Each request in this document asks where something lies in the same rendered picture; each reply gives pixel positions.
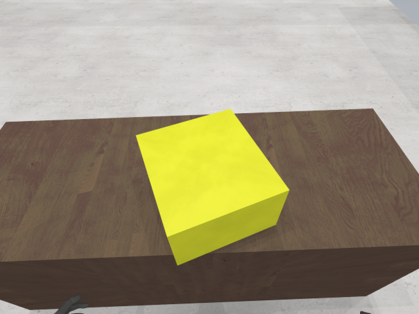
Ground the pedestal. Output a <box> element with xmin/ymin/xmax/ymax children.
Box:
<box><xmin>0</xmin><ymin>109</ymin><xmax>419</xmax><ymax>310</ymax></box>

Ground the carton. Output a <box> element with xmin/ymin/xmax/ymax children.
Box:
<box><xmin>136</xmin><ymin>109</ymin><xmax>289</xmax><ymax>265</ymax></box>

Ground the robot left hand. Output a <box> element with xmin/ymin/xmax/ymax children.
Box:
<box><xmin>55</xmin><ymin>294</ymin><xmax>88</xmax><ymax>314</ymax></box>

